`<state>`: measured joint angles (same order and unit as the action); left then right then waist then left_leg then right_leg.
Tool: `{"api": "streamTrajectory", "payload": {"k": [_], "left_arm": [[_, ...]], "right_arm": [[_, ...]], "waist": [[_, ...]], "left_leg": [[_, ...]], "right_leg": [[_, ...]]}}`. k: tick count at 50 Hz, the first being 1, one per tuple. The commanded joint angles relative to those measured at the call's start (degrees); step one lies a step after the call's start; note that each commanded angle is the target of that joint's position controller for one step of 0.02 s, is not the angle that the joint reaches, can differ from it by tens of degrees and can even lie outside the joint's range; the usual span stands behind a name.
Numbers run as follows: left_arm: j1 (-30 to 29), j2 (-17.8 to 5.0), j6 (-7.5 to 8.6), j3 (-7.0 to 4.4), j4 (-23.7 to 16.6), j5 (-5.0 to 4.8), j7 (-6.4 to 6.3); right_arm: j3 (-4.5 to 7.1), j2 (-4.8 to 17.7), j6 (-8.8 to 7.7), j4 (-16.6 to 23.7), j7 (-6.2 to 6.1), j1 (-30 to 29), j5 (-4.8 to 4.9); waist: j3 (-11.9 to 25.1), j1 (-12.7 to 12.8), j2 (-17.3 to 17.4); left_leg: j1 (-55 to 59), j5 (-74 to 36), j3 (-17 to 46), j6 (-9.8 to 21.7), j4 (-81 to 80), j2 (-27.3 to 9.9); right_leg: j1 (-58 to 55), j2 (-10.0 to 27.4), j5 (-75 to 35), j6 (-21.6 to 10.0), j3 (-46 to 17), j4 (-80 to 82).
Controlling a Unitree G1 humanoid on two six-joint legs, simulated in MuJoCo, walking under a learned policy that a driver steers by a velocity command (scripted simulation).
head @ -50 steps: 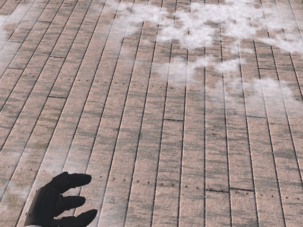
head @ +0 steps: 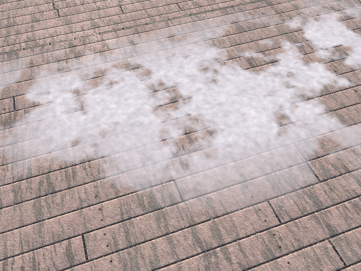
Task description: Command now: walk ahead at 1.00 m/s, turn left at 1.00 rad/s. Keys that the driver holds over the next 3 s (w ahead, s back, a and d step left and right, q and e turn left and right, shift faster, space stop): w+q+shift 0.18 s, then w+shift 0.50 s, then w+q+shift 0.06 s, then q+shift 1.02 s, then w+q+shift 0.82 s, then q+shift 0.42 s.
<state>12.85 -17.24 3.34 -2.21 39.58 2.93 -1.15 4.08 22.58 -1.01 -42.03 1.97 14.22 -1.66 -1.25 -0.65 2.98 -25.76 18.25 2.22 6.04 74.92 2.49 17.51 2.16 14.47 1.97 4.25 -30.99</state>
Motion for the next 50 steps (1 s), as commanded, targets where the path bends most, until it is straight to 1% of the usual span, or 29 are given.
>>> {"api": "streamTrajectory", "payload": {"k": [1,6,8,11,13,14,15,16,17,18,19,20,22,24,27,28,29,31,34,36,37,38,39,40,41,43,45,47,50], "left_arm": [[7.5,-4.7,1.91,-1.49,2.0,-1.16,0.81],[5.0,-5.3,3.71,-1.51,4.0,-1.22,1.51],[7.8,-6.1,3.69,-1.74,5.7,-1.27,1.21],[11.6,-9.7,3.1,-2.24,6.7,-1.18,0.64],[10.8,-13.7,1.25,-3.04,6.4,-0.92,0.15],[8.6,-14.6,0.36,-3.18,5.5,-0.69,-0.06],[7.7,-14.5,0.25,-3.08,3.9,-1.3,0.18],[14.0,-4.6,0.22,-1.04,2.4,-0.65,1.66],[12.3,-7.3,0.62,-1.09,-1.8,-2.06,1.45],[4.7,-8.9,1.41,-1.38,-2.9,-2.34,1.3],[3.6,-6.9,1.89,-0.56,-2.9,-2.67,1.13],[3.1,-5.9,1.79,-0.1,-1.6,-1.72,1.02],[6.0,-4.3,-0.01,0.39,-0.4,-0.29,1.63],[3.8,-2.8,-1.27,0.53,-0.1,0.04,2.59],[-8.1,-1.5,-1.22,1.48,-4.9,-0.32,3.26],[-9.7,-1.8,-1.3,1.34,-4.3,-0.59,3.47],[-11.2,-0.7,-0.78,1.93,-5.9,-0.92,3.89],[-15.3,-0.7,-0.2,2.03,-6.8,-1.67,4.2],[-14.5,-3.2,0.07,1.25,-6.3,-1.53,3.61],[-7.1,-6.2,0.06,-0.2,-4.8,-1.04,2.34],[3.9,-8.2,-0.01,-1.3,-1.7,-1.29,1.39],[15.8,-10.5,0.1,-2.2,1.2,-0.39,0.19],[18.2,-17.1,0.72,-4.06,1.4,2.61,-0.11],[15.8,-13.5,0.51,-3.57,0.4,1.11,0.99],[9.4,-9.7,0.81,-2.71,0.1,0.16,1.22],[5.7,-3.6,1.25,-1.07,1.6,-0.33,1.38],[5.1,-1.7,1.65,-0.42,3.1,-1.54,1.11],[0.6,-3.4,2.36,-0.81,2.9,-2.19,1.36],[-2.5,-3.6,2.61,-1.17,3.1,-2.82,1.28]], "right_arm": [[-1.56,-2.1,1.07,8.5,2.07,-6.0,-0.5],[-2.44,-2.0,1.74,13.2,3.16,-14.0,0.0],[-2.71,-1.9,1.59,13.7,3.97,-18.5,-0.29],[-2.97,-2.4,0.98,12.7,3.7,-18.0,-0.35],[-1.66,0.3,0.34,8.9,2.37,-7.3,-0.47],[-0.33,2.5,0.12,4.8,1.56,5.4,-0.4],[1.3,4.7,0.16,1.1,0.51,13.7,-0.25],[2.35,10.1,0.51,1.9,-0.89,6.8,-1.4],[3.24,12.9,0.91,4.3,-1.25,8.1,-0.73],[3.36,11.1,0.7,3.0,-1.99,9.2,-0.59],[3.12,9.7,-0.12,0.9,-2.59,8.5,-0.03],[2.54,7.3,-1.21,0.3,-2.74,6.5,-0.33],[0.77,2.4,-2.74,-0.4,-2.86,4.1,0.32],[-0.22,-0.6,-3.98,-2.0,-2.56,5.3,1.07],[0.09,0.4,-5.04,-3.4,-1.8,9.0,1.49],[0.03,0.1,-5.11,-3.6,-1.44,8.7,1.56],[0.19,1.2,-5.59,-3.3,-1.33,9.5,1.68],[0.1,1.2,-6.34,-4.9,-1.33,12.1,2.43],[0.39,4.2,-6.32,-6.6,-1.72,12.6,1.86],[0.66,6.4,-5.39,-7.9,-2.43,13.4,0.64],[0.96,7.9,-4.64,-7.9,-2.94,11.5,-0.18],[0.53,6.1,-4.46,-7.6,-3.11,9.1,-0.56],[-1.84,-4.6,-4.68,-5.4,-2.69,18.4,2.79],[-1.39,-0.7,-4.63,-5.7,-3.26,17.0,2.7],[-0.61,1.5,-4.17,-4.4,-3.87,9.6,2.29],[-0.69,-0.3,-2.99,-4.0,-3.03,4.9,1.52],[-0.7,-2.6,-0.48,-3.6,-1.99,6.7,0.54],[-0.79,-4.3,1.16,-1.3,-1.19,4.4,0.59],[-1.65,-6.4,1.03,1.9,0.56,-0.4,0.49]], "waist": [[-1.1,1.9,-8.9],[-5.3,-1.1,-7.9],[-7.5,0.4,-4.6],[-5.5,-0.7,-6.5],[1.3,-7.0,-9.3],[7.0,-12.7,-10.3],[11.5,-15.8,-6.1],[10.5,-4.9,9.1],[23.2,-5.6,8.9],[18.0,-7.1,0.0],[9.1,-4.5,-2.8],[4.7,-2.0,-7.2],[2.6,2.4,-5.7],[0.3,2.8,-5.8],[-6.4,-0.2,-3.1],[-5.9,-0.7,-4.8],[-6.4,-1.1,-1.3],[-6.9,-2.7,-2.1],[-4.7,-1.8,-1.7],[2.5,2.7,0.6],[8.2,8.6,1.1],[12.7,14.4,0.0],[22.3,7.9,-17.6],[27.9,8.1,-14.9],[17.6,5.9,-9.0],[5.7,3.5,-2.8],[2.1,0.5,-7.4],[-0.4,-2.1,-8.9],[-0.1,-3.2,-10.4]], "left_leg": [[-19.9,-2.0,2.9,-0.9,1.1,-7.9],[-18.3,-15.3,-1.5,-0.8,-12.4,-8.1],[-15.0,-18.0,-7.1,1.0,-21.7,-6.3],[-5.7,-14.7,-12.3,4.5,-29.3,-0.8],[5.9,-8.0,-11.3,6.5,-31.6,3.3],[18.9,-5.9,-9.2,8.0,-33.4,4.5],[32.9,-6.0,-5.9,8.4,-40.1,5.4],[44.4,-0.2,17.2,11.0,-42.3,-10.5],[53.7,3.3,43.3,18.0,-51.7,-18.8],[50.1,0.0,39.7,15.2,-56.2,-17.2],[41.1,-5.0,33.7,13.9,-57.4,-16.4],[33.3,-9.6,27.5,11.7,-57.2,-14.0],[19.9,-11.4,22.1,11.2,-60.2,-11.0],[16.3,-9.1,17.0,10.2,-63.7,-7.9],[13.0,-14.4,12.9,10.3,-69.7,-7.1],[14.5,-15.3,9.4,8.5,-70.6,-4.2],[12.7,-20.5,9.1,8.2,-70.9,-5.5],[14.2,-28.9,7.7,6.7,-74.4,-7.0],[25.4,-50.4,4.7,4.9,-70.0,-9.2],[30.9,-70.1,5.7,3.4,-55.8,-10.5],[28.0,-69.8,5.9,3.0,-42.8,-10.2],[18.7,-59.1,5.0,2.2,-25.9,-7.5],[-1.4,-13.8,1.1,-1.0,3.8,2.0],[-7.2,8.3,4.5,-0.5,11.8,5.3],[-9.9,3.2,4.6,-0.7,10.8,0.6],[-9.1,1.5,2.7,-1.0,3.8,-3.4],[-6.1,3.1,1.8,-2.7,0.4,-4.8],[-6.6,1.2,0.4,-3.8,-6.5,-5.2],[1.2,-15.8,-5.2,-3.1,-27.8,-3.8]], "right_leg": [[-12.5,16.5,6.8,-6.9,-17.1,20.4],[-8.7,12.3,-13.0,-4.8,3.2,25.1],[-10.9,9.9,-20.4,-4.0,9.1,26.5],[-17.2,11.4,-58.7,-3.5,12.3,19.8],[-21.0,13.7,-73.3,-4.7,11.7,5.7],[-17.9,14.6,-74.9,-5.8,10.7,-7.8],[-9.5,11.3,-64.9,-5.4,12.0,-25.5],[11.7,3.2,6.2,-3.0,10.5,-47.0],[22.8,-3.0,13.8,-1.9,-1.3,-61.0],[27.8,0.2,7.0,-2.7,-6.4,-60.2],[28.4,2.3,4.8,-3.2,-5.9,-55.5],[25.6,4.6,3.6,-3.5,-6.1,-50.2],[16.9,6.4,3.9,-2.9,-6.9,-44.0],[17.4,7.6,4.7,-1.9,-6.5,-37.5],[21.8,8.2,-6.1,-1.0,-3.8,-23.2],[21.1,6.3,-10.6,-1.4,-2.1,-20.1],[18.1,6.6,-16.0,-2.0,-2.2,-13.4],[12.3,4.2,-24.9,-3.7,-0.1,-6.0],[9.1,0.3,-23.4,-6.7,1.2,-1.1],[-0.6,-4.3,-12.9,-8.0,0.6,-1.9],[-12.2,-4.9,-7.6,-8.4,-0.2,-2.1],[-25.9,0.6,-4.8,-9.0,-4.6,-2.6],[-43.1,22.3,-0.8,-16.4,-33.1,0.1],[-42.9,26.0,-11.5,-18.0,-48.5,8.5],[-33.6,23.8,-21.3,-16.2,-36.0,7.2],[-19.3,18.3,-36.1,-12.9,-18.3,9.5],[-10.5,17.5,-40.4,-12.4,-10.3,13.1],[-5.7,17.2,-41.2,-11.4,-3.9,16.2],[-1.4,10.3,-41.8,-8.5,8.2,15.4]]}}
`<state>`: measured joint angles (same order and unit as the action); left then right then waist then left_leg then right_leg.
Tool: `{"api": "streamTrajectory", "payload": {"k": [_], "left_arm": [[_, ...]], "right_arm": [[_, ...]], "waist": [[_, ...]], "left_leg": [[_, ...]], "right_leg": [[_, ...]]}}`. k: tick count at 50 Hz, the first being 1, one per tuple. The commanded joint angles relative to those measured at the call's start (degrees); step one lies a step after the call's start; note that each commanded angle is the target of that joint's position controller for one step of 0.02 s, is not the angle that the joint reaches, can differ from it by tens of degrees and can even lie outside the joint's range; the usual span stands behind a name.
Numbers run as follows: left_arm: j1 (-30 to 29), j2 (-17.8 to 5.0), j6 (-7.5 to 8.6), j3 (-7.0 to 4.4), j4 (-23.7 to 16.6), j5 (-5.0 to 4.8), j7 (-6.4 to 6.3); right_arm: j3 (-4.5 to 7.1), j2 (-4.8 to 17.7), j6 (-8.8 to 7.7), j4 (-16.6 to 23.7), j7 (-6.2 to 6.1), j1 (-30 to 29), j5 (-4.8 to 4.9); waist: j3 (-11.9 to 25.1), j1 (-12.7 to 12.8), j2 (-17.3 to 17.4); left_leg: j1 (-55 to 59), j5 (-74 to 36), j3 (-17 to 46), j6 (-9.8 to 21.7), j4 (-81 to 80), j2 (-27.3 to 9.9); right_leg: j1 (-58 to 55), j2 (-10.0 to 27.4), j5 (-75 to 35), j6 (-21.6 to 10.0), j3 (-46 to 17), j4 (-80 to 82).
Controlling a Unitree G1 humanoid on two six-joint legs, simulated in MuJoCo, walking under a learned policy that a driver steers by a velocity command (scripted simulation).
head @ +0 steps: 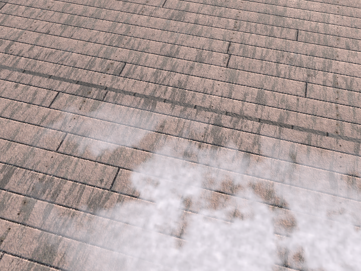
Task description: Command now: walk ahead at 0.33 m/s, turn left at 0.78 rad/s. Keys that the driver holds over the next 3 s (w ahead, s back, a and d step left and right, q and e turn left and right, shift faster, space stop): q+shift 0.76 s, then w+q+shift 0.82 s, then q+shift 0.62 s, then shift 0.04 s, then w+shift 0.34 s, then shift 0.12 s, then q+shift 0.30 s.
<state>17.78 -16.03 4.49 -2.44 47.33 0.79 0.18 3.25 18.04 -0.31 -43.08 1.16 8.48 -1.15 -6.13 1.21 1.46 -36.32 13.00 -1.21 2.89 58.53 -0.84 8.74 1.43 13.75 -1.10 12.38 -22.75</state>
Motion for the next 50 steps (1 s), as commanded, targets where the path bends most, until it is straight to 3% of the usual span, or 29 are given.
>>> {"api": "streamTrajectory", "payload": {"k": [1,4,7,8,9,10,11,12,13,14,15,16,18,23,26,30,32,34,35,36,37,38,39,40,42,43,46,50], "left_arm": [[-7.7,-5.7,1.54,-1.31,-4.9,-0.86,-0.16],[-7.1,-7.3,0.85,-2.23,-5.3,-1.8,-0.74],[-6.0,-9.4,-1.58,-3.23,-6.4,-2.46,-0.88],[-6.7,-9.3,-2.5,-3.21,-7.0,-2.41,-0.63],[-3.1,-5.4,-3.37,-2.6,-8.4,-1.44,-0.02],[4.1,-4.6,-4.98,-2.19,-10.2,0.18,-0.37],[7.5,-4.3,-5.49,-1.37,-10.0,0.62,-1.29],[1.5,-5.7,-5.38,-1.19,-10.2,1.05,-1.68],[-6.1,-6.2,-5.31,-1.46,-11.7,1.29,-1.99],[-7.5,-6.3,-5.66,-1.56,-11.9,1.58,-2.19],[-6.7,-6.9,-6.55,-1.74,-11.5,1.65,-2.23],[-6.5,-6.5,-7.32,-1.64,-11.2,1.54,-2.13],[-6.9,-4.7,-7.82,-1.13,-11.3,0.98,-1.83],[-12.1,-5.0,-8.25,-1.23,-12.9,0.7,-2.13],[-13.9,-5.7,-7.73,-1.4,-13.0,0.48,-2.38],[-14.4,-6.4,-6.51,-1.47,-12.7,-0.2,-2.65],[-12.9,-6.9,-6.06,-1.57,-12.1,-0.53,-2.95],[-9.4,-7.7,-5.7,-1.85,-11.1,-0.71,-3.65],[-7.8,-8.6,-5.45,-2.12,-10.6,-0.57,-4.26],[-8.9,-12.3,-5.54,-2.94,-11.6,-0.38,-4.91],[-13.0,-17.3,-5.71,-3.52,-13.8,0.69,-4.49],[-14.3,-13.5,-6.16,-2.89,-13.3,0.84,-3.99],[-13.7,-10.9,-6.18,-2.21,-12.9,0.92,-3.57],[-14.7,-9.9,-6.05,-1.92,-12.8,1.0,-3.02],[-13.6,-10.3,-5.76,-1.74,-13.1,0.75,-2.65],[-11.4,-10.8,-5.32,-1.88,-12.6,0.66,-2.39],[-4.2,-12.1,-3.8,-2.68,-10.2,0.82,-1.66],[0.7,-12.1,-2.01,-3.18,-8.1,0.94,-0.98]], "right_arm": [[-0.82,-1.8,0.31,3.0,1.97,4.9,0.06],[0.02,0.0,0.73,3.6,2.58,4.8,-0.58],[1.95,3.0,0.79,2.5,1.14,12.1,-1.4],[3.09,4.9,0.3,0.9,0.03,18.0,-1.96],[4.55,10.9,0.45,1.8,-1.32,13.3,-0.53],[5.49,15.7,0.56,5.3,-0.53,13.0,0.99],[6.41,16.4,0.97,7.8,-0.59,11.0,1.39],[5.49,11.8,1.53,8.2,-1.5,8.0,1.08],[4.33,8.3,1.65,7.0,-1.82,6.3,0.93],[3.77,6.6,1.71,6.1,-1.8,5.2,1.02],[3.61,5.8,1.57,5.9,-1.7,5.5,1.15],[3.57,5.6,1.42,5.6,-1.43,6.0,1.16],[4.29,7.6,1.42,5.5,-0.88,6.3,0.65],[5.23,9.2,2.59,5.7,-0.44,6.9,0.38],[5.49,9.5,2.88,5.4,-0.22,7.8,0.25],[5.67,10.0,3.05,5.1,0.0,7.7,0.06],[5.65,10.2,3.07,5.1,0.23,6.3,0.12],[5.42,9.8,2.88,5.4,0.42,4.1,0.49],[5.13,9.1,2.59,5.3,0.29,3.7,1.05],[4.42,6.3,2.28,5.1,-0.19,7.5,1.5],[4.49,5.7,2.28,5.7,-0.64,8.8,1.9],[5.71,12.5,2.21,5.3,-0.72,4.8,-1.03],[5.67,12.1,2.39,5.7,0.08,4.8,-1.61],[5.12,10.9,2.94,5.0,1.15,6.6,-1.81],[4.47,10.3,3.68,4.5,3.2,8.0,-1.25],[4.08,10.0,3.66,5.3,3.66,5.8,-1.02],[2.96,8.2,3.33,7.1,4.26,-0.3,-0.95],[2.29,6.9,2.66,8.3,4.79,-4.9,-0.53]], "waist": [[6.3,-5.0,-9.1],[7.2,-5.3,-6.7],[10.3,-8.1,-5.5],[12.5,-11.0,-2.7],[9.4,-6.0,12.7],[17.9,-2.6,10.1],[26.4,-2.9,6.0],[20.1,-3.5,0.1],[13.4,-3.1,-3.5],[10.1,-1.6,-2.3],[9.9,-1.3,-0.7],[10.9,-1.1,-1.3],[13.3,-1.1,-2.7],[11.3,-3.1,1.3],[9.8,-4.2,3.2],[9.3,-4.7,5.4],[9.1,-3.9,6.5],[8.8,-1.7,7.2],[8.6,-0.4,4.9],[11.3,-2.3,-3.0],[11.8,-2.7,-14.8],[7.1,-2.2,-6.5],[7.7,-3.1,-7.1],[7.3,-4.0,-8.0],[6.1,-3.2,-11.0],[4.8,-2.0,-10.0],[2.0,1.5,-7.8],[1.2,3.4,-8.5]], "left_leg": [[14.5,-15.7,-3.0,0.5,-15.8,0.2],[18.0,-17.8,-5.7,2.1,-20.0,1.7],[24.5,-9.5,-6.1,5.5,-22.6,5.5],[31.1,-10.7,-2.9,7.4,-27.0,5.9],[34.0,-43.6,14.6,11.1,-30.0,-5.1],[42.0,-66.8,39.5,22.2,-30.3,-16.9],[47.1,-48.0,45.6,27.3,-35.9,-20.6],[39.2,-25.5,43.5,24.5,-39.4,-17.9],[32.3,-16.7,37.0,20.0,-41.0,-12.3],[28.0,-16.0,32.0,16.0,-41.6,-8.2],[25.3,-21.2,28.8,13.9,-41.1,-6.5],[24.6,-25.4,27.0,12.4,-40.3,-5.1],[24.9,-26.6,26.6,11.1,-39.4,-3.5],[24.5,-2.5,33.2,8.4,-42.8,-1.6],[25.7,3.7,36.7,7.7,-43.2,-1.0],[26.4,0.6,39.9,7.0,-41.6,-0.1],[24.4,-1.6,41.4,5.9,-41.1,0.7],[19.6,2.9,42.3,2.9,-41.4,2.9],[15.3,11.8,40.3,0.0,-39.7,5.9],[10.6,21.9,33.5,-3.4,-30.7,10.4],[3.8,21.2,16.2,-5.5,-11.1,18.3],[2.1,14.8,12.8,-6.1,-1.8,11.3],[4.6,10.2,12.0,-5.0,1.7,9.1],[3.4,6.3,11.2,-4.2,6.0,8.3],[-1.8,3.7,7.9,-3.5,12.5,6.6],[-5.0,3.0,7.0,-3.4,12.7,5.3],[-11.5,1.4,5.6,-4.2,10.6,2.3],[-13.5,-1.8,3.9,-4.9,6.0,-1.0]], "right_leg": [[6.6,10.7,-38.5,-4.8,1.5,6.0],[2.9,12.8,-39.7,-2.8,2.5,-0.1],[-0.2,14.4,-42.5,-1.3,2.5,-18.9],[3.3,12.8,-32.8,0.6,2.3,-32.8],[15.0,2.6,16.6,3.6,4.4,-51.2],[24.7,-4.0,30.4,6.5,-7.4,-65.2],[29.0,-1.8,27.0,6.6,-15.2,-67.9],[30.2,0.0,22.4,5.7,-16.8,-63.0],[29.5,1.9,17.9,5.0,-18.1,-54.6],[26.7,2.2,15.0,4.4,-17.4,-48.4],[23.1,2.0,13.1,4.1,-16.7,-45.4],[20.8,1.4,12.1,4.1,-16.4,-43.3],[19.3,0.3,11.1,4.4,-16.6,-39.4],[21.6,-1.8,7.3,4.2,-18.9,-31.2],[21.8,-3.2,6.6,3.5,-19.9,-27.1],[17.6,-5.7,7.4,2.0,-20.4,-20.2],[12.4,-7.1,7.9,1.2,-20.2,-14.6],[3.2,-7.5,5.5,0.7,-20.0,-4.3],[-3.2,-5.2,1.5,0.2,-20.8,4.1],[-9.5,5.3,8.3,-2.1,-29.2,9.2],[-8.4,20.5,13.1,-9.1,-45.0,13.8],[0.2,20.1,8.0,-11.6,-40.7,14.3],[2.1,17.2,9.8,-10.4,-35.6,12.7],[1.8,13.8,12.6,-7.9,-30.6,12.3],[-0.7,11.7,20.2,-5.8,-26.9,13.9],[-2.7,12.0,22.1,-5.4,-26.2,14.8],[-8.5,13.0,22.4,-4.2,-23.1,15.4],[-11.6,14.9,18.8,-3.7,-17.8,16.2]]}}
Over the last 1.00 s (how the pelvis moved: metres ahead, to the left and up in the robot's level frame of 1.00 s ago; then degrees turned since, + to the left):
0.86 0.19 0.01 33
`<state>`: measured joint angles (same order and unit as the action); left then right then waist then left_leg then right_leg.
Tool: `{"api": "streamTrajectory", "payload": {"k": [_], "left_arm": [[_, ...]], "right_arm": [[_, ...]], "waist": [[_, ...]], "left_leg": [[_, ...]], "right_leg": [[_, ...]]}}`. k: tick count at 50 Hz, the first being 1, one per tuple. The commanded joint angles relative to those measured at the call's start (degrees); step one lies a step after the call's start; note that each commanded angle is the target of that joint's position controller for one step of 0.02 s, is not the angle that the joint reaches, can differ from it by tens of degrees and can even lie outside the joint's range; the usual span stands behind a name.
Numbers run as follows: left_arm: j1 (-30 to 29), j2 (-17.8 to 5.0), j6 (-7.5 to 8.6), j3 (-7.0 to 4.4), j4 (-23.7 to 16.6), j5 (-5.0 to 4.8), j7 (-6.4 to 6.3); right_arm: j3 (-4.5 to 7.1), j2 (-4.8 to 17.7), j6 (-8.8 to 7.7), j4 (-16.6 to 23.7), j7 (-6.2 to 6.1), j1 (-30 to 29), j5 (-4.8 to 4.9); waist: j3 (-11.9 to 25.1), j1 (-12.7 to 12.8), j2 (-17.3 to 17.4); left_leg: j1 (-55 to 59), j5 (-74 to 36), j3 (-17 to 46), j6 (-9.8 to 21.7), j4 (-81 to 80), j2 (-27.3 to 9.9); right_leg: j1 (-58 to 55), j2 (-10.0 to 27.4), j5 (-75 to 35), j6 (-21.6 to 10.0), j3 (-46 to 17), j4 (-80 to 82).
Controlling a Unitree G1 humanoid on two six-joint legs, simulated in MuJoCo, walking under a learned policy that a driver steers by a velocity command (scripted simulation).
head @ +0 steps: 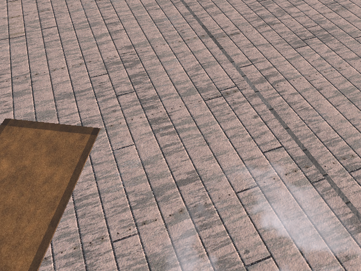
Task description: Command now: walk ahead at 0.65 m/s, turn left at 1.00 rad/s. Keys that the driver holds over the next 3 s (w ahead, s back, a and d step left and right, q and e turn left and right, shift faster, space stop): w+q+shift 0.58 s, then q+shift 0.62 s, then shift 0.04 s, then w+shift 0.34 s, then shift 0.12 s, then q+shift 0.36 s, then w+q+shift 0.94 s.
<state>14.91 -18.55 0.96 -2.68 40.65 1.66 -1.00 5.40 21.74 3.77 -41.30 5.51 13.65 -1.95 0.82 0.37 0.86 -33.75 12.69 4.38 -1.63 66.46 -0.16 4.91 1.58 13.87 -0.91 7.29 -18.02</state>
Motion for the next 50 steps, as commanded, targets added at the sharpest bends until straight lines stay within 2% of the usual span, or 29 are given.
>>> {"api": "streamTrajectory", "payload": {"k": [1,9,12,14,15,16,17,18,19,21,22,24,25,29,30,34,35,36,37,38,39,40,41,42,43,44,45,46,50], "left_arm": [[4.5,-9.5,1.83,-2.99,-0.9,0.09,0.3],[11.4,-7.3,3.41,-2.78,4.6,1.07,0.37],[14.0,-7.4,3.09,-2.55,7.5,1.54,-0.06],[11.3,-9.3,2.66,-2.59,7.4,1.06,-0.02],[11.1,-11.8,2.11,-3.06,7.4,0.56,0.08],[8.6,-13.9,1.78,-3.38,6.1,-0.5,0.64],[7.8,-12.2,2.06,-2.99,4.0,-0.36,1.37],[7.7,-4.6,2.8,-1.15,-1.7,0.48,2.99],[-1.6,-8.9,3.84,-1.77,-5.3,1.11,2.95],[-2.0,-6.5,4.66,-0.77,-5.6,0.43,2.13],[0.0,-6.1,4.28,-0.63,-4.1,1.4,1.84],[3.7,-6.1,2.17,-0.57,-2.9,2.67,2.02],[3.0,-5.4,1.14,-0.44,-2.8,2.92,2.21],[-11.7,-3.2,0.46,0.55,-7.9,1.84,2.46],[-14.5,-2.4,0.93,1.03,-9.5,1.54,2.63],[-18.0,-1.1,2.56,2.07,-10.9,0.63,2.57],[-14.0,-1.6,2.25,1.9,-9.5,0.4,2.1],[-10.5,-3.8,2.72,1.17,-9.5,-0.2,0.99],[-1.5,-7.9,2.77,-0.35,-7.4,-0.6,-0.25],[10.1,-10.6,3.13,-1.49,-3.6,0.36,-1.13],[15.5,-12.4,3.5,-1.76,-1.6,1.31,-1.37],[13.6,-12.8,3.47,-2.14,-3.8,2.01,-0.1],[6.2,-9.9,3.26,-2.53,-6.4,1.08,-0.23],[3.6,-2.0,2.99,-0.11,-6.1,0.12,-0.07],[2.1,0.2,2.83,0.84,-4.7,0.77,-0.12],[1.8,-0.9,2.59,0.63,-4.1,0.97,-0.83],[2.0,-2.5,2.82,0.18,-3.2,0.03,-0.84],[1.9,-2.2,3.03,0.18,-2.3,-0.83,-0.25],[-4.9,-3.6,3.56,-0.6,-2.2,-1.15,0.32]], "right_arm": [[-0.02,2.9,-1.55,6.9,0.6,-11.3,0.32],[-2.09,-0.2,-2.36,11.1,1.77,-21.8,0.37],[-3.4,-1.7,-2.51,12.6,1.67,-25.4,-0.03],[-3.17,-1.1,-2.65,10.0,0.28,-17.8,0.49],[-2.24,0.4,-2.97,7.7,-0.57,-9.1,0.89],[-0.69,2.7,-3.4,4.0,-1.54,3.7,1.0],[1.87,7.7,-3.22,0.1,-2.73,11.2,1.46],[3.32,15.6,-2.54,2.5,-3.86,4.9,1.15],[3.28,15.7,-2.27,3.7,-4.39,9.1,0.79],[2.6,12.4,-3.48,0.2,-5.57,8.6,0.24],[2.1,10.6,-4.23,0.8,-5.88,4.9,0.44],[0.49,6.5,-5.79,1.5,-5.93,1.3,1.57],[-0.04,5.2,-6.43,1.1,-5.7,1.5,2.16],[-0.09,5.1,-7.95,-0.5,-4.98,6.7,1.47],[0.01,5.4,-8.17,-0.7,-5.04,8.7,1.53],[0.7,6.1,-7.33,-3.9,-5.81,12.9,2.57],[0.66,6.5,-7.19,-3.5,-5.96,11.3,2.64],[1.02,7.1,-7.49,-3.8,-6.43,11.9,3.14],[1.54,9.0,-7.98,-3.1,-6.28,7.8,3.03],[1.38,7.9,-8.43,-2.0,-6.05,3.1,3.36],[-0.32,-0.4,-7.81,0.0,-6.49,4.3,3.09],[-0.29,2.0,-6.85,2.2,-8.16,14.2,6.28],[0.19,5.8,-6.4,0.7,-8.45,11.3,3.86],[0.77,7.2,-5.41,0.1,-7.45,4.5,1.5],[0.71,4.4,-4.91,-0.1,-6.22,3.9,0.97],[0.28,2.4,-3.83,0.4,-5.19,3.3,1.01],[-0.29,0.2,-2.47,1.6,-4.33,4.3,0.53],[-0.66,-1.0,-1.52,2.3,-3.96,3.6,-0.15],[-1.9,-2.8,-0.83,6.5,-2.35,-0.7,0.16]], "waist": [[-6.0,4.6,-7.9],[-11.0,5.4,-6.9],[-12.1,4.6,-6.7],[-6.2,-0.9,-6.6],[-0.8,-5.5,-6.7],[5.9,-11.9,-5.9],[11.7,-13.9,2.1],[11.8,-6.2,15.9],[15.5,-9.6,3.9],[1.6,-4.7,-0.5],[-0.5,-1.8,-2.8],[-1.6,2.2,0.0],[-2.1,2.6,-0.7],[-8.1,-0.7,-1.1],[-9.5,-1.6,0.4],[-4.8,-4.3,1.0],[0.1,-2.5,0.5],[0.6,-0.6,3.3],[4.4,5.7,2.9],[8.8,11.9,0.9],[13.8,9.8,-10.3],[29.0,4.4,-16.1],[30.6,5.2,-14.1],[18.4,5.1,-4.7],[10.2,2.6,-1.3],[6.6,1.9,-2.0],[4.3,0.7,-8.1],[2.2,-0.4,-6.9],[2.1,-4.0,-8.5]], "left_leg": [[-16.6,-2.0,-2.0,-0.2,-3.0,-2.3],[-19.9,-1.0,-6.4,5.8,-10.9,-6.5],[-17.2,4.7,-10.4,9.5,-15.0,-5.6],[0.8,9.0,-16.6,12.4,-19.1,1.8],[12.7,10.5,-17.7,13.5,-19.4,6.0],[31.0,7.3,-15.3,15.2,-22.9,7.9],[49.5,11.5,-5.4,16.0,-29.0,6.2],[58.5,31.5,29.4,21.5,-42.3,-11.0],[57.8,29.9,42.4,21.6,-49.3,-12.8],[45.3,8.5,30.3,20.0,-49.8,-11.2],[37.7,6.5,24.5,18.9,-50.1,-7.7],[28.0,-1.4,19.7,19.6,-51.1,-3.7],[25.2,-0.1,18.0,19.6,-52.6,-1.9],[18.6,-7.3,18.1,19.4,-57.7,0.8],[18.9,-19.7,18.8,19.0,-56.0,0.3],[24.8,-49.7,16.5,11.8,-48.0,1.9],[24.6,-59.1,16.4,8.9,-44.4,3.5],[20.4,-59.0,20.3,5.9,-35.3,2.6],[19.9,-56.7,21.5,4.1,-25.2,3.8],[17.0,-42.6,16.9,2.9,-11.5,7.3],[6.7,24.2,8.2,3.1,10.8,13.4],[-1.5,25.7,5.8,2.0,26.9,12.2],[-2.0,15.6,4.5,2.4,26.0,7.6],[-3.0,12.5,2.9,2.3,18.3,4.5],[-5.7,12.7,3.0,1.8,14.1,2.9],[-4.5,12.0,1.1,1.6,12.8,2.1],[-3.8,12.2,0.5,0.9,11.5,1.2],[-2.9,12.2,0.0,0.9,9.1,0.3],[5.1,-4.8,-4.0,2.3,-10.5,-2.0]], "right_leg": [[-8.3,15.4,17.9,-4.1,-11.6,11.8],[-13.2,19.2,8.9,-4.3,0.5,13.5],[-15.8,18.9,-10.5,-3.9,7.0,10.5],[-11.9,16.8,-50.2,-2.4,13.0,-0.5],[-9.5,17.6,-65.2,-2.7,13.2,-12.0],[-0.5,18.2,-65.9,-2.3,12.9,-27.6],[16.0,13.8,-38.0,-0.4,11.6,-46.8],[40.3,3.4,14.8,3.7,6.3,-66.8],[43.9,2.2,11.3,3.9,-7.2,-70.4],[45.2,6.2,5.0,2.8,-8.4,-62.9],[40.6,7.5,4.7,2.8,-8.7,-59.6],[33.7,8.9,5.9,4.1,-9.5,-55.7],[33.2,9.0,6.5,4.8,-9.0,-53.5],[35.1,5.7,-2.3,6.0,-5.4,-38.8],[34.9,4.7,-6.0,5.6,-5.2,-33.5],[22.4,-3.3,-19.0,1.7,-3.7,-16.8],[13.3,-6.6,-19.8,1.0,-4.0,-16.0],[3.2,-6.3,-20.7,0.7,-6.8,-13.3],[-5.9,-4.5,-22.6,0.1,-9.6,-10.9],[-17.2,0.4,-31.3,-0.5,-11.0,-7.7],[-28.9,17.4,-60.6,-3.4,-20.6,-15.3],[-37.8,33.8,-74.4,-13.0,-38.3,-18.9],[-31.4,31.4,-63.8,-15.8,-39.5,-14.2],[-21.4,21.9,-54.3,-11.3,-25.8,-11.6],[-15.5,18.1,-45.5,-8.1,-19.5,-9.2],[-9.7,17.1,-45.5,-8.1,-16.5,-6.6],[-4.3,19.0,-46.3,-10.2,-15.2,-4.6],[0.0,18.5,-46.2,-10.0,-12.7,-2.7],[9.0,15.7,-40.7,-7.0,-0.4,-0.1]]}}
Over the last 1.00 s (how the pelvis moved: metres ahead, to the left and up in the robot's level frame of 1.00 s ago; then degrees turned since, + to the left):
0.26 -0.01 0.01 55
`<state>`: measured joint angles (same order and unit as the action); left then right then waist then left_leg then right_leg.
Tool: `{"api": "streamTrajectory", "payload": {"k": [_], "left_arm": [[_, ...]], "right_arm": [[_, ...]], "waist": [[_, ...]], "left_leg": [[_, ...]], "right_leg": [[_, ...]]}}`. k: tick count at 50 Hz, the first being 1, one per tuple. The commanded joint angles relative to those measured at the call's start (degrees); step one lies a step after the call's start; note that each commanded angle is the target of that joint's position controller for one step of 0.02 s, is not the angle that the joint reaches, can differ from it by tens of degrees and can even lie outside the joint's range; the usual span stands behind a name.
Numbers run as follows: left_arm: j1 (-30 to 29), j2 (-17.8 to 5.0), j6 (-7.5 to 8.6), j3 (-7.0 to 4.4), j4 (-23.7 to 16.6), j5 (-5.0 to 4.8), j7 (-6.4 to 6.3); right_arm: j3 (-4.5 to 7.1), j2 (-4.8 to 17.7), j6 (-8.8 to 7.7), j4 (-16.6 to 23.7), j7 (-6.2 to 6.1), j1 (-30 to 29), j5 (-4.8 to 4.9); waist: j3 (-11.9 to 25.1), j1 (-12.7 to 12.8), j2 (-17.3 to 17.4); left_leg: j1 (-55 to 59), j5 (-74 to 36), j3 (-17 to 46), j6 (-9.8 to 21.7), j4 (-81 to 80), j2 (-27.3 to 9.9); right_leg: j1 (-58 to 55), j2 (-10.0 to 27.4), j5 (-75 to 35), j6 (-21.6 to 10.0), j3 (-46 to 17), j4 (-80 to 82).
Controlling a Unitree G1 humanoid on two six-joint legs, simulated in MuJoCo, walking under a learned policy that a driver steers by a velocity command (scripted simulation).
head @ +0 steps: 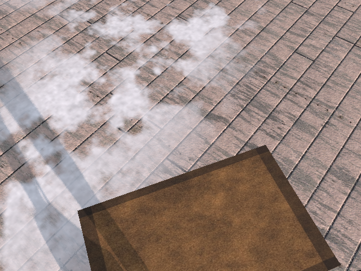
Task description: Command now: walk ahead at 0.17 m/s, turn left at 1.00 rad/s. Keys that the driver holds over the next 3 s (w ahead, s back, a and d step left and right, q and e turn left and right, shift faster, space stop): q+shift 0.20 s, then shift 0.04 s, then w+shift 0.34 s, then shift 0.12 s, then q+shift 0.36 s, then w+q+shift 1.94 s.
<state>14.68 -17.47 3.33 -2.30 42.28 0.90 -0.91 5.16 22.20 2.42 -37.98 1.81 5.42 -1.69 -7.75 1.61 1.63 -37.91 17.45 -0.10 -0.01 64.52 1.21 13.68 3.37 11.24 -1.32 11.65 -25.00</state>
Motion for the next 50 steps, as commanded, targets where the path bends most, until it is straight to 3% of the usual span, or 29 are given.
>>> {"api": "streamTrajectory", "payload": {"k": [1,6,8,9,10,11,12,14,15,16,19,25,27,28,29,30,31,33,35,36,38,40,43,45,46,47,48,49,50], "left_arm": [[-6.5,-4.9,1.28,-1.1,-4.0,-0.42,0.44],[-2.8,-8.3,-0.45,-2.94,-4.1,-1.4,1.02],[-0.8,-9.2,-2.49,-3.45,-4.3,-1.96,1.26],[1.1,-10.1,-3.35,-3.75,-4.8,-1.71,1.62],[5.5,-5.2,-4.5,-2.7,-7.3,-0.37,2.45],[5.5,-6.0,-5.81,-2.37,-8.9,1.09,1.43],[2.2,-6.9,-6.0,-2.34,-8.7,1.04,0.58],[-2.7,-6.5,-5.47,-2.22,-8.8,1.15,0.44],[-0.5,-7.2,-5.81,-2.47,-8.7,1.53,0.56],[0.3,-7.4,-5.94,-2.56,-7.5,1.88,0.74],[-0.6,-4.3,-5.25,-1.68,-7.2,1.33,2.14],[-1.7,-2.6,-3.29,-1.14,-6.7,0.01,2.52],[3.2,-2.1,-2.54,-1.02,-4.9,0.05,1.92],[9.0,-3.3,-1.85,-1.25,-3.1,0.44,1.33],[15.5,-7.2,-1.01,-1.87,-1.9,1.49,0.6],[13.3,-12.7,-0.66,-3.72,-2.6,1.83,0.27],[12.0,-11.4,-0.42,-3.91,-2.4,1.61,0.17],[8.3,-7.3,0.62,-2.84,-2.2,0.85,0.78],[7.9,-4.6,1.36,-1.86,-1.3,0.34,1.16],[7.0,-5.1,1.51,-1.98,-1.0,0.56,1.43],[6.4,-4.5,1.48,-1.9,-0.3,0.42,1.78],[8.0,-5.4,0.88,-2.2,0.5,-0.07,1.51],[9.2,-7.0,-0.14,-2.68,1.4,-0.61,0.33],[7.9,-8.2,-0.72,-2.98,0.9,-1.15,-0.57],[7.1,-8.5,-0.89,-3.0,0.2,-1.31,-0.77],[8.8,-6.5,-0.95,-2.46,-1.6,-0.52,-0.56],[11.1,-3.0,-1.98,-1.66,-5.3,-0.77,-0.01],[8.6,-5.8,-2.83,-1.84,-4.7,0.67,-0.08],[4.2,-5.1,-2.9,-1.49,-5.5,0.16,-0.07]], "right_arm": [[-1.84,-3.4,0.53,3.2,1.69,7.7,0.27],[-0.71,-0.1,1.21,5.2,1.49,1.6,0.33],[0.34,0.9,0.22,3.8,0.27,7.2,-0.22],[1.38,3.1,-0.69,2.2,-1.1,13.6,-0.75],[2.93,11.2,-0.34,3.7,-2.36,10.3,0.27],[3.96,13.0,-0.48,6.2,-1.81,12.8,2.21],[3.41,10.5,-0.44,6.1,-1.87,11.5,1.64],[1.67,4.7,0.14,4.6,-1.82,5.6,0.71],[1.37,3.7,-0.23,5.2,-1.94,4.1,0.54],[0.64,1.8,-0.99,4.6,-1.6,5.2,0.17],[0.75,2.8,-2.48,2.7,-1.07,7.0,-0.43],[0.44,2.7,-3.57,1.5,0.33,6.9,0.66],[0.23,2.4,-3.56,2.2,0.32,4.5,1.24],[-0.36,0.4,-3.77,3.5,0.02,1.5,0.98],[-1.9,-4.8,-4.46,5.9,-0.19,-2.5,1.12],[-2.69,-6.0,-5.48,7.4,0.01,-1.7,0.41],[-2.18,-3.5,-6.2,6.4,-0.2,0.1,-0.95],[-1.19,-0.9,-6.62,2.6,0.58,5.5,-1.03],[-1.25,-1.4,-5.72,1.3,1.28,5.2,-1.95],[-1.92,-3.2,-5.32,1.8,1.5,4.5,-1.32],[-2.71,-4.9,-4.73,2.4,1.81,0.8,-0.78],[-3.18,-5.8,-4.31,3.7,2.21,-3.5,-0.28],[-2.77,-4.6,-3.73,4.2,2.29,-3.8,-0.5],[-1.66,-2.5,-4.04,2.3,1.64,3.8,-1.11],[-0.73,-1.0,-4.5,0.1,0.86,10.7,-1.69],[0.65,3.7,-4.7,-0.4,-0.21,15.9,-1.71],[2.56,11.1,-3.64,1.1,-0.71,14.9,0.5],[2.96,8.9,-2.9,1.6,-0.96,17.0,2.55],[2.2,6.1,-2.64,1.1,-1.43,14.0,2.56]], "waist": [[10.8,-6.2,-9.8],[8.8,-3.9,-8.3],[11.5,-5.7,-5.7],[13.9,-8.8,0.8],[12.8,-2.3,14.8],[24.1,-6.2,10.5],[21.6,-5.9,3.6],[12.9,-2.3,1.1],[12.7,-1.0,5.9],[12.3,-1.1,4.5],[13.3,-1.3,2.5],[9.2,-1.3,2.7],[8.6,2.0,-0.5],[7.8,4.9,-4.0],[7.3,7.5,-14.7],[3.8,5.1,-15.0],[2.7,2.8,-7.7],[4.3,-1.1,-4.5],[4.4,-0.9,-5.9],[4.3,-1.3,-8.9],[4.7,-0.3,-8.4],[5.3,1.4,-9.3],[7.2,1.7,-11.0],[11.2,-1.6,-10.3],[15.3,-5.0,-7.2],[20.7,-6.6,1.3],[27.5,-3.4,14.0],[29.5,-6.7,4.5],[22.1,-5.6,2.1]], "left_leg": [[13.4,-13.9,-0.4,1.5,-14.0,-3.3],[19.1,-9.8,-5.6,4.4,-24.2,-1.0],[25.1,-5.6,-6.1,6.6,-29.1,2.2],[34.2,-14.7,2.0,9.3,-34.7,0.5],[38.2,-49.5,24.1,15.0,-33.2,-14.5],[42.6,-41.1,40.4,23.9,-41.1,-21.0],[39.8,-27.6,36.8,22.6,-44.0,-20.1],[27.7,10.6,27.9,15.4,-50.3,-11.3],[23.3,16.5,27.6,15.0,-52.1,-10.4],[22.8,15.0,25.9,14.9,-52.0,-8.9],[19.7,18.5,25.8,14.4,-54.8,-8.6],[14.5,17.9,22.2,12.2,-54.2,-7.4],[7.8,20.1,20.8,10.6,-49.1,-5.8],[-0.3,19.8,18.4,8.7,-41.5,-2.8],[-9.3,15.3,11.1,5.9,-23.6,2.8],[-18.4,8.7,5.8,4.8,-14.1,6.5],[-18.1,3.7,10.3,5.1,-9.4,2.9],[-12.4,-0.9,10.3,3.9,-8.1,2.1],[-6.8,-3.9,6.1,2.4,-7.0,1.8],[-4.5,-5.3,4.7,1.5,-9.1,2.1],[0.9,-8.2,1.3,0.7,-14.9,1.5],[5.4,-9.9,-2.5,1.0,-22.3,1.2],[10.4,-8.8,-5.8,3.0,-29.1,2.4],[18.8,-8.6,-6.1,5.5,-33.3,5.0],[28.0,-13.0,-4.3,7.2,-37.3,5.6],[40.9,-23.9,9.7,10.4,-37.5,-5.3],[52.1,-42.9,38.6,22.1,-39.2,-21.8],[51.9,-43.8,36.5,24.4,-39.8,-20.3],[45.8,-41.1,31.0,23.4,-40.7,-18.1]], "right_leg": [[2.0,12.9,-35.7,-5.3,-1.4,5.9],[-1.2,15.2,-28.6,-1.6,2.6,-2.4],[-2.7,15.1,-29.9,-0.5,4.0,-16.8],[4.2,13.0,-18.6,2.2,4.2,-31.2],[18.8,4.2,30.6,5.7,4.7,-48.9],[23.8,-0.8,32.7,7.3,-8.8,-55.6],[24.8,1.4,27.3,6.8,-12.4,-53.7],[21.3,3.7,17.3,4.1,-13.8,-41.7],[17.4,2.9,16.2,3.7,-12.5,-38.8],[15.9,2.8,15.0,3.1,-12.2,-38.1],[12.4,1.3,12.3,2.4,-11.2,-29.9],[3.2,-1.8,8.2,0.5,-8.1,-11.8],[-6.7,-3.0,4.5,-0.6,-6.2,-3.9],[-14.6,-1.2,9.3,-1.7,-9.4,-0.2],[-19.4,10.8,24.3,-4.0,-25.3,9.0],[-17.9,22.3,38.2,-8.9,-47.3,17.8],[-14.7,23.4,38.3,-11.5,-50.4,18.8],[-14.2,15.7,24.9,-8.7,-36.6,16.5],[-11.0,10.0,1.7,-6.6,-23.4,15.1],[-8.9,9.9,-9.0,-6.9,-19.7,14.1],[-7.1,8.0,-27.0,-5.1,-10.6,11.2],[-7.5,7.4,-34.5,-3.9,-6.1,8.5],[-11.1,8.5,-42.3,-2.9,-4.3,2.3],[-11.5,8.8,-47.1,-2.0,-2.8,-9.4],[-7.4,7.6,-40.5,-0.5,-1.6,-20.6],[4.7,5.2,-13.8,1.7,-1.3,-37.1],[21.3,-6.5,27.2,4.1,-5.0,-56.2],[23.8,-3.3,24.4,3.7,-14.0,-57.8],[25.3,-1.6,20.3,3.5,-15.0,-56.1]]}}
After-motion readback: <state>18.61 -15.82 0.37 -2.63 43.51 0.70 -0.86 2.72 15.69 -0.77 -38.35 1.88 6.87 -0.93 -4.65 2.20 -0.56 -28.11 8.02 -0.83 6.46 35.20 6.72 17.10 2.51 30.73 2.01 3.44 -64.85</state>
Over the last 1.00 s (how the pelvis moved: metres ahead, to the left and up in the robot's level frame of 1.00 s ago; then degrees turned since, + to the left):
0.61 0.38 -0.01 58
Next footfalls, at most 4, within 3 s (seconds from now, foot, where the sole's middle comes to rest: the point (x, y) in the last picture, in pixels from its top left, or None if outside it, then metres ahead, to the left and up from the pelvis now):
0.18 left None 0.22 0.11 -0.78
0.58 right None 0.29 -0.08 -0.78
0.94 left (135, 255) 0.43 0.21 -0.78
1.40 right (162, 206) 0.62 0.13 -0.78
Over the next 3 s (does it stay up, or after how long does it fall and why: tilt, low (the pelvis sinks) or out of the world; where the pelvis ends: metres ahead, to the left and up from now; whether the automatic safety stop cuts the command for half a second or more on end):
stays up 0.31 1.39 -0.01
